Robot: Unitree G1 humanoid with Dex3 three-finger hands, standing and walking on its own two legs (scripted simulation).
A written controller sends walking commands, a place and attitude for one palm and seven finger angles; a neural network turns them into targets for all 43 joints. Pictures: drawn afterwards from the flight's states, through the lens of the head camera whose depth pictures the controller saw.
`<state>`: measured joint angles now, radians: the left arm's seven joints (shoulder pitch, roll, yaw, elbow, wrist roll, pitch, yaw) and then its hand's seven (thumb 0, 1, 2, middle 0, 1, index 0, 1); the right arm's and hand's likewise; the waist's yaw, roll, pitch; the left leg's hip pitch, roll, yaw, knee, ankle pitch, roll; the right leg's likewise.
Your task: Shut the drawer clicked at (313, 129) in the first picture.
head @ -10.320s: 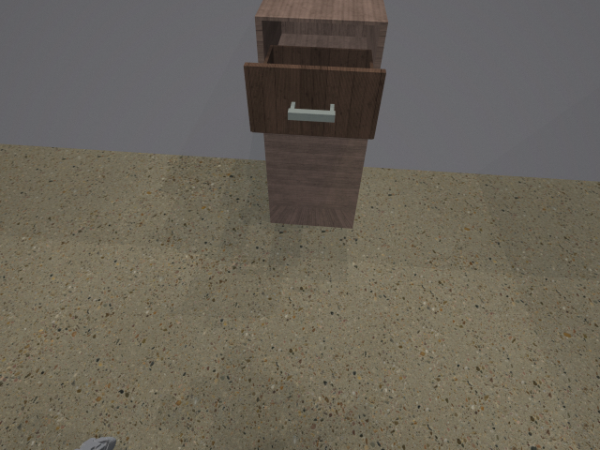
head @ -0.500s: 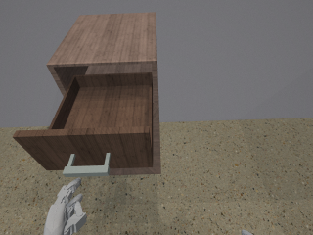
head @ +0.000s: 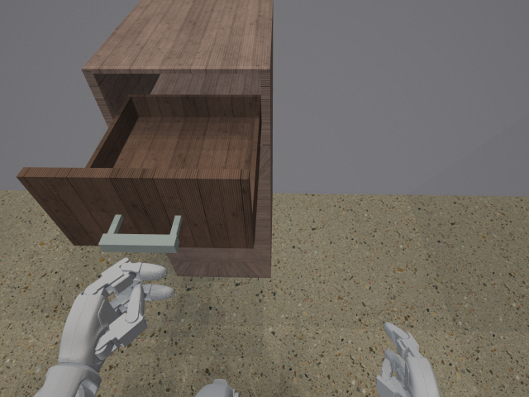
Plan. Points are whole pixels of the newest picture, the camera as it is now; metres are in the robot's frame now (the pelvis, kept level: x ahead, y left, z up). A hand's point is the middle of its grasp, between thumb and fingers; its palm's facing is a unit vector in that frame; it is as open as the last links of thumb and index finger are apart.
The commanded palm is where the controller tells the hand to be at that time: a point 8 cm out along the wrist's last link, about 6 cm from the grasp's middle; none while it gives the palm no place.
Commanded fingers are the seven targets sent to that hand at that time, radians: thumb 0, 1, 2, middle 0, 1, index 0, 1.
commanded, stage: raise the hand and make a fist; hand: left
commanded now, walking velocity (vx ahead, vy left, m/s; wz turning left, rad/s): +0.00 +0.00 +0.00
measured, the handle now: (143, 232) +0.35 +0.21 +0.07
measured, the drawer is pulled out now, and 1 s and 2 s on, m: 0.30 0.30 0.30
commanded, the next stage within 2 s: bring the fist close to the handle in 1.22 s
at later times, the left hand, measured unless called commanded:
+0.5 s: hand (110, 327) +0.18 +0.19 +0.12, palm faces +0.03 -1.00 -0.03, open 3.1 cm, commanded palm +0.14 +0.24 +0.13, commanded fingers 0.00 0.90 0.90 -1.40 -1.60 -1.40 -1.60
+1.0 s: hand (109, 316) +0.18 +0.17 +0.16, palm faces +0.02 -1.00 -0.06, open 3.3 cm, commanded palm +0.14 +0.22 +0.17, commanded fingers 0.00 0.90 0.90 -1.40 -1.60 -1.40 -1.60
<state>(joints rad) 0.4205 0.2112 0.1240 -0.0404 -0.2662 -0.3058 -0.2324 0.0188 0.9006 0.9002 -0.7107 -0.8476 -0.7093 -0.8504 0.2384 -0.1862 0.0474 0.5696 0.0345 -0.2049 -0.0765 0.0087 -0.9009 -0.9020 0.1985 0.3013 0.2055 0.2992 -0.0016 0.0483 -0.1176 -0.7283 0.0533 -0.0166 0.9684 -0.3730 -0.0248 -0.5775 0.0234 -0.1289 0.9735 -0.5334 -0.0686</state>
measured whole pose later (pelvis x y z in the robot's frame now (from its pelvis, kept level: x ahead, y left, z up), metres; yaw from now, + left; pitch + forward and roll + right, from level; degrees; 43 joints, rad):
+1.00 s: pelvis +0.02 +0.03 +0.03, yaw +0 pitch +1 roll -1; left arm 0.68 0.19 0.03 -0.53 -0.21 -0.08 -0.11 0.02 0.90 0.90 -1.40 -1.59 -1.40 -1.60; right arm 0.27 -0.24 0.05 0.53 0.05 -0.25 -0.05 0.01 -0.90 -0.90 0.20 0.30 0.20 0.30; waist 0.02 0.07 -0.09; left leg -0.48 0.02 0.02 0.79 -0.33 0.02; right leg -0.32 0.00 -0.10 0.76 -0.46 -0.02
